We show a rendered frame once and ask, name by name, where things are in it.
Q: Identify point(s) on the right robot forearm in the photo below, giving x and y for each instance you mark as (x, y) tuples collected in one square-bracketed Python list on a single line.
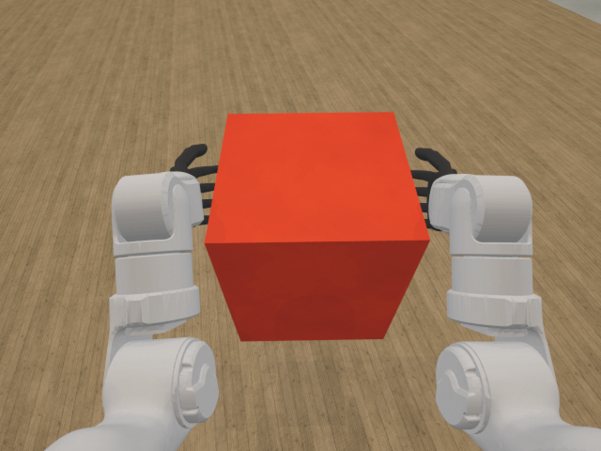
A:
[(489, 220)]

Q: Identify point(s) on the left robot forearm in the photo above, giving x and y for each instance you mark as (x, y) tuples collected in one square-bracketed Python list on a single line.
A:
[(152, 219)]

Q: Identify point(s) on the robot right hand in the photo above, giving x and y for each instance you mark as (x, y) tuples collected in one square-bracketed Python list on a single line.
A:
[(441, 164)]

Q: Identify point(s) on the left robot upper arm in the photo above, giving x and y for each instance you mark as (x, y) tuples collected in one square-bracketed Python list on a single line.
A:
[(155, 392)]

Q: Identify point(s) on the robot left hand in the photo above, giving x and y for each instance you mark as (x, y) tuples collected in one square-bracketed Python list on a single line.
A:
[(185, 159)]

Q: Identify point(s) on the right robot upper arm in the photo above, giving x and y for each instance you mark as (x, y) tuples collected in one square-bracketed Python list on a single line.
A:
[(503, 394)]

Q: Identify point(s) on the carton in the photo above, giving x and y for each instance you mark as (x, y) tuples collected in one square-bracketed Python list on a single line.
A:
[(315, 227)]

